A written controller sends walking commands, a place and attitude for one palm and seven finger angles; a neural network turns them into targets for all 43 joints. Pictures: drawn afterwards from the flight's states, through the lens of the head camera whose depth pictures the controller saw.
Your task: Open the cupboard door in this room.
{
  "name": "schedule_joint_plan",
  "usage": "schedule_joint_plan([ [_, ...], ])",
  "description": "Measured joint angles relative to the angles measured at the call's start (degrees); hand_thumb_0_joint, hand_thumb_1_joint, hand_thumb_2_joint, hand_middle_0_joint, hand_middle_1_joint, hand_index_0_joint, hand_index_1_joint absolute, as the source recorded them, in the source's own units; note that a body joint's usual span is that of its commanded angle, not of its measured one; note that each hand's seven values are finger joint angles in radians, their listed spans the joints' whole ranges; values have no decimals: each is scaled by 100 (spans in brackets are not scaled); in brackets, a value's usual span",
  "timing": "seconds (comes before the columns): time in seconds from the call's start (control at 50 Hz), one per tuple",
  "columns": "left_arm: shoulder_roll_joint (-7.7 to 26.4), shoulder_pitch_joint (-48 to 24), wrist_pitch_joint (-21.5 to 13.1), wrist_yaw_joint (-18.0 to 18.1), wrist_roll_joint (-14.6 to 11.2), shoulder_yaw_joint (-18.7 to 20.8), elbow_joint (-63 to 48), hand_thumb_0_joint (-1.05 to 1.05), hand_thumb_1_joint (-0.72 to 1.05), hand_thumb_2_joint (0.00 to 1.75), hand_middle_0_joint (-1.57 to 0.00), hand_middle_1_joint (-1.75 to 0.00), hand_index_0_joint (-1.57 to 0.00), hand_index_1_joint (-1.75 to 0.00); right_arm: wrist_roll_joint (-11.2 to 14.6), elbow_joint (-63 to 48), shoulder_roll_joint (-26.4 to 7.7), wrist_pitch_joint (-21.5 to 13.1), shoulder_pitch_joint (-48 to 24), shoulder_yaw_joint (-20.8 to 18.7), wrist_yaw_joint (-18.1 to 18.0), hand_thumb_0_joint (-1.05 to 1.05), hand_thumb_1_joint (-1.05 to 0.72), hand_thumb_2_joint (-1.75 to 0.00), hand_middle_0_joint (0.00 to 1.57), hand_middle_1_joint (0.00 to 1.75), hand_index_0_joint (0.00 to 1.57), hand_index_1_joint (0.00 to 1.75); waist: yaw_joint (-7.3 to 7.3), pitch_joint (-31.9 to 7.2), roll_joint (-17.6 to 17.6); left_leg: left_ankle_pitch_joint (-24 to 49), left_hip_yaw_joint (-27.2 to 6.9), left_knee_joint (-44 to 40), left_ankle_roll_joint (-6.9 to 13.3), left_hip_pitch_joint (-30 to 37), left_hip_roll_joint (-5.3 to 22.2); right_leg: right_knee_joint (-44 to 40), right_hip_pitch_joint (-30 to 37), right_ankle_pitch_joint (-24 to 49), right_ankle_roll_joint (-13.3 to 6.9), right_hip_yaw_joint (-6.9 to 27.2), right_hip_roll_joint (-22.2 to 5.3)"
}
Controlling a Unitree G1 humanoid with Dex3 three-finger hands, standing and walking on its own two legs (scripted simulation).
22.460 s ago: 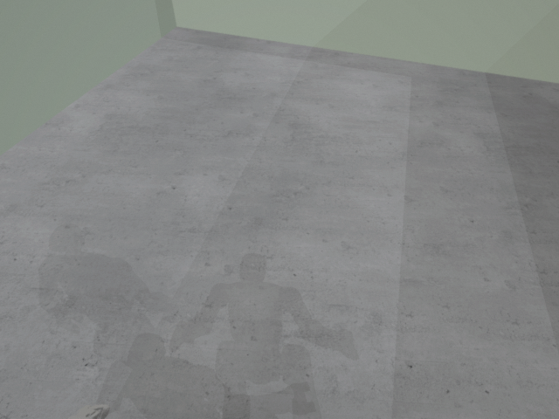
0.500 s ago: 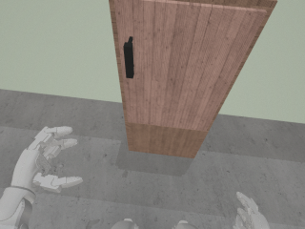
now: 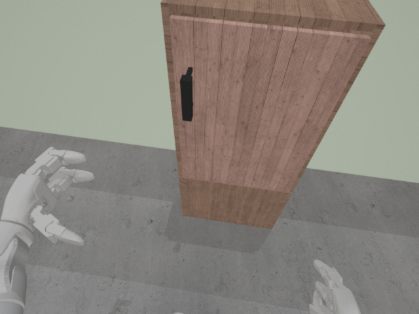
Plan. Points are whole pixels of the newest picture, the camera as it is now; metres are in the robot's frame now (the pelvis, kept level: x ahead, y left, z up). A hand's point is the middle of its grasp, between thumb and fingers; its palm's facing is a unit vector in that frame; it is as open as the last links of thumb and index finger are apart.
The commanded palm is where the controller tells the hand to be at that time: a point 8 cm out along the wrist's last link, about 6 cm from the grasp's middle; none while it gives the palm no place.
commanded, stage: raise the hand with hooked fingers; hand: left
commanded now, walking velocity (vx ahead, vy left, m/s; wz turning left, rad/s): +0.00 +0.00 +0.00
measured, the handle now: (188, 94) +0.60 +0.10 +0.07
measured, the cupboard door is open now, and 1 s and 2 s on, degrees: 0 0 0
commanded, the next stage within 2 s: move the hooked fingers beside the handle in 0.58 s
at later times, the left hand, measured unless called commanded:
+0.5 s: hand (81, 191) +0.29 +0.25 +0.09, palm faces -0.04 -1.00 -0.03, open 14.0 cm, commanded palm +0.27 +0.30 +0.10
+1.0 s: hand (99, 171) +0.33 +0.23 +0.09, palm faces -0.08 -1.00 -0.01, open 14.0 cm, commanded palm +0.32 +0.28 +0.09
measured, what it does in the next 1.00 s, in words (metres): stands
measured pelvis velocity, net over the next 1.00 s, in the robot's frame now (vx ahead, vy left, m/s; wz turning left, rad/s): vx -0.01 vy -0.02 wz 0.00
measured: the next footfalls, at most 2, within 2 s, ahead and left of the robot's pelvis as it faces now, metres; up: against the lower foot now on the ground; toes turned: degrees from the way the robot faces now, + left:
none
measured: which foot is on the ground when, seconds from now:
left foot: down 0.00-1.00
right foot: down 0.00-1.00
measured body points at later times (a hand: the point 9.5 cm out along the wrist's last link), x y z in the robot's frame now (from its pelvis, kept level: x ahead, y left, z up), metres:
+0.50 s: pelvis +0.00 -0.02 +0.01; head +0.03 -0.01 +0.45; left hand +0.29 +0.30 +0.10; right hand +0.15 -0.27 -0.07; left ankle +0.00 +0.08 -0.70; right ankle +0.02 -0.12 -0.70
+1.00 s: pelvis -0.01 -0.02 +0.00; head +0.03 -0.01 +0.45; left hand +0.33 +0.29 +0.10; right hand +0.14 -0.27 -0.08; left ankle +0.00 +0.08 -0.70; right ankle +0.02 -0.12 -0.70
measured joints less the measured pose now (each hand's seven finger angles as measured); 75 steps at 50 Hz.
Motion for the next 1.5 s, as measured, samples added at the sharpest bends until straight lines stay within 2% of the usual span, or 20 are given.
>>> schedule_joint_plan([
  [0.18,180,-358,53,-201,-59,168,470,-1,-50,30,-30,-120,-30,-120,31,57,-121,85,155,-74,-43,1,-90,-90,21,30,20,30,-72,27,-9,98,33,-224,-42,140,30,-168,97,82,-44,37,36],
  [0.34,67,-225,-26,-180,-54,172,461,-1,-50,30,-30,-120,-30,-120,22,17,-157,102,185,-142,-10,1,-90,-90,21,30,20,30,-123,12,-34,117,57,-283,-82,156,70,-184,76,91,-84,64,77],
  [0.5,12,-189,-148,-140,-50,182,419,-1,-50,30,-30,-120,-30,-120,13,25,-107,103,124,-124,-18,1,-90,-90,21,30,20,30,-94,28,-25,117,27,-287,-122,196,94,-180,117,80,-123,36,102],
  [0.72,35,-325,-124,-233,-78,144,640,-1,-50,30,-30,-120,-30,-120,34,7,-88,130,28,-76,-43,1,-90,-90,21,30,20,30,-54,9,18,140,5,-275,-142,176,90,-149,95,83,-142,15,98],
  [0.82,6,-703,-174,-167,1,38,908,-1,-51,30,-30,-120,-30,-120,37,68,-112,139,11,-71,-93,1,-90,-90,21,30,20,30,-34,51,2,146,-41,-212,-143,102,73,-101,47,77,-144,-31,79],
  [1.06,99,-1782,-228,23,275,-167,1800,-1,-51,30,-30,-120,-30,-120,44,145,-112,316,117,-67,-73,1,-90,-90,21,30,20,30,-220,46,-61,166,21,-168,-121,-101,58,-24,-191,101,-124,30,61],
  [1.16,147,-2188,-270,182,435,-143,2200,-1,-50,30,-30,-120,-30,-120,23,154,-112,446,233,-76,-22,1,-90,-90,21,30,20,30,-311,52,-77,160,73,-143,-107,-231,62,20,-348,104,-112,81,65],
  [1.5,287,-3104,-589,329,666,-54,3204,-1,-50,30,-30,-120,-30,-120,-23,298,-121,881,542,-158,97,1,-90,-90,21,30,20,30,-500,-43,-95,91,149,-65,-75,-534,96,69,-670,87,-79,160,100],
])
